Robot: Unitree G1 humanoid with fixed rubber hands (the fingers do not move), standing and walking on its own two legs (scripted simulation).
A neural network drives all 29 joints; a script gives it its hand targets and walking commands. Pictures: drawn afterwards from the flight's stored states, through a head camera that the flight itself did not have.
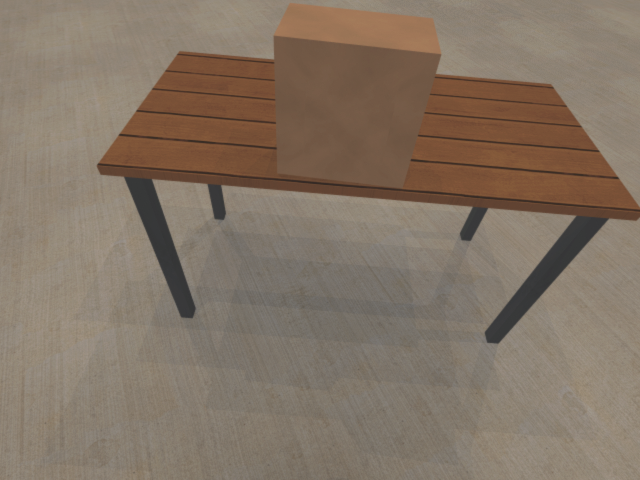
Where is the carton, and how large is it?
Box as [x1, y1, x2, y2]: [274, 3, 440, 188]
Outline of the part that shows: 289,3 274,34 277,172 402,188 440,57 440,50 432,18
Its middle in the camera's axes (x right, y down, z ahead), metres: +0.06 -0.28 +0.78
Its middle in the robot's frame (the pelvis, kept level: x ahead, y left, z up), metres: +0.79 -0.05 +0.08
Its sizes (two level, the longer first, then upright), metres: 0.273 0.162 0.284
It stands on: a table, 0.68 m high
